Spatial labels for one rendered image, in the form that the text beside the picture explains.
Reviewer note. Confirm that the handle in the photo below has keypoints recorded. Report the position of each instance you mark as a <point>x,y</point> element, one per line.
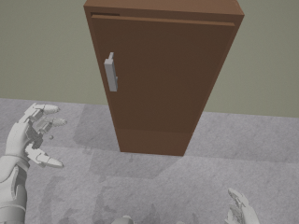
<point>111,73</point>

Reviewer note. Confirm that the robot left forearm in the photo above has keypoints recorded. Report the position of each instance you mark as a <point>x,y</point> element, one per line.
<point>13,194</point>

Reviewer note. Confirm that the robot left hand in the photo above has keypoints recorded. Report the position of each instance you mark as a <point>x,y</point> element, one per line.
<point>22,134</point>

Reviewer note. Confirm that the cupboard door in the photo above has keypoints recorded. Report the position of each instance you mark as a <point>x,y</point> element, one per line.
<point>164,67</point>

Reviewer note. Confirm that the robot right hand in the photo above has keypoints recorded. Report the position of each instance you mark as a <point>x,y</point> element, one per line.
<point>243,212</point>

